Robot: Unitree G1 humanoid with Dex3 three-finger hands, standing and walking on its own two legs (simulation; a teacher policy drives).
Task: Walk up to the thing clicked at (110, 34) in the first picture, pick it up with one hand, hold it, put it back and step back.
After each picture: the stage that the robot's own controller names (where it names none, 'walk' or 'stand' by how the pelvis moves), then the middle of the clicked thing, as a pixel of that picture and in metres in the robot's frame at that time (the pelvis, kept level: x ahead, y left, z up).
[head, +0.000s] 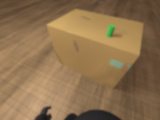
stand; (110, 31) +0.88 -0.15 +0.06
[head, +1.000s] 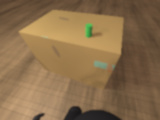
walk; (88, 30) +0.77 +0.11 +0.09
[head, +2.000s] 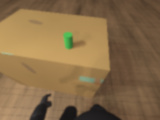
stand; (68, 41) +0.54 +0.21 +0.09
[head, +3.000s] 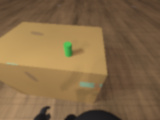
stand; (68, 49) +0.53 +0.22 +0.06
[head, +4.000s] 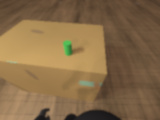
stand; (68, 48) +0.54 +0.22 +0.05
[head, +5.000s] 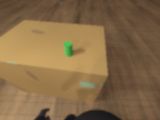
stand; (68, 49) +0.53 +0.22 +0.05
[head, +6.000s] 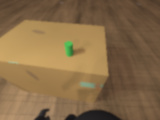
stand; (69, 49) +0.53 +0.22 +0.05
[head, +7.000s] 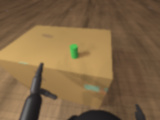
rise first; (74, 51) +0.53 +0.21 +0.06
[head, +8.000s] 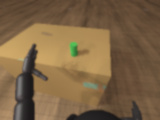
go down; (73, 49) +0.56 +0.19 +0.06
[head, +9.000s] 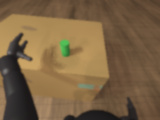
go down; (65, 48) +0.50 +0.20 +0.07
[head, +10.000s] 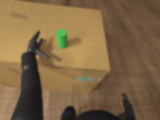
close in; (62, 39) +0.52 +0.20 +0.10
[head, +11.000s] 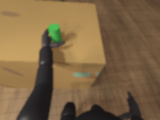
close; (55, 34) +0.54 +0.22 +0.12
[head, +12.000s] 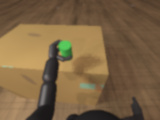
lift; (66, 51) +0.38 +0.16 +0.20
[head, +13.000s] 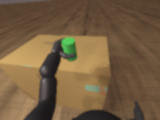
lift; (70, 49) +0.32 +0.14 +0.28
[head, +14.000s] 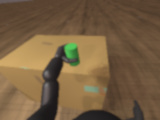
hold; (72, 55) +0.32 +0.13 +0.25
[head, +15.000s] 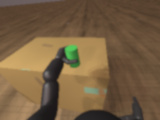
hold; (73, 56) +0.32 +0.12 +0.24
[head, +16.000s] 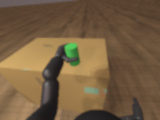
crouch; (73, 54) +0.32 +0.12 +0.26
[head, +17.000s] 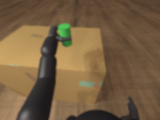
crouch; (65, 35) +0.45 +0.17 +0.26
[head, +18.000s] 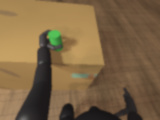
lower; (56, 41) +0.49 +0.20 +0.11
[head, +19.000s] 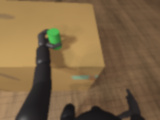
lower; (55, 39) +0.50 +0.20 +0.12
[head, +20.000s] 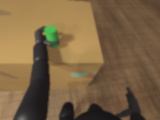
lower; (52, 37) +0.51 +0.21 +0.12
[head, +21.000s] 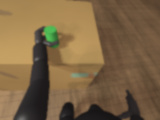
lower; (52, 37) +0.51 +0.21 +0.12
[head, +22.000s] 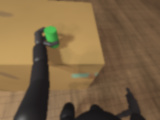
loosen; (52, 38) +0.51 +0.21 +0.12
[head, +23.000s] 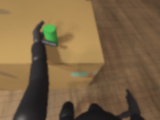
withdraw; (51, 36) +0.52 +0.21 +0.12
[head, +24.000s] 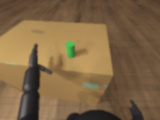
sink last; (70, 50) +0.50 +0.19 +0.10
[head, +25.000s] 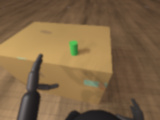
stand; (74, 48) +0.53 +0.21 +0.09
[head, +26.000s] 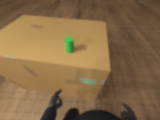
stand; (69, 45) +0.52 +0.20 +0.10
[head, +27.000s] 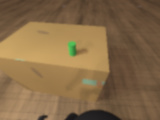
stand; (72, 49) +0.55 +0.20 +0.06
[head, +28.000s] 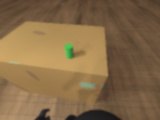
stand; (69, 51) +0.51 +0.21 +0.05
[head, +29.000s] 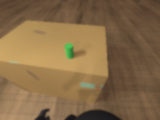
stand; (69, 51) +0.51 +0.21 +0.05
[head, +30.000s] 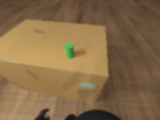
stand; (69, 51) +0.51 +0.21 +0.05
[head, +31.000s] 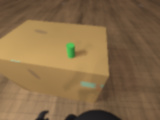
stand; (70, 50) +0.52 +0.20 +0.05
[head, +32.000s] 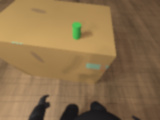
walk; (76, 31) +0.62 +0.16 +0.07
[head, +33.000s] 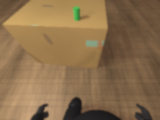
walk; (76, 14) +0.93 +0.24 +0.09
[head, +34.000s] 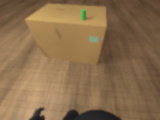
stand; (83, 15) +1.18 +0.20 +0.08
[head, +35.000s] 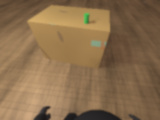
stand; (86, 18) +1.13 +0.16 +0.06
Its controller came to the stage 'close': yes
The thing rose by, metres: 0.22
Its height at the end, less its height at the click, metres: +0.00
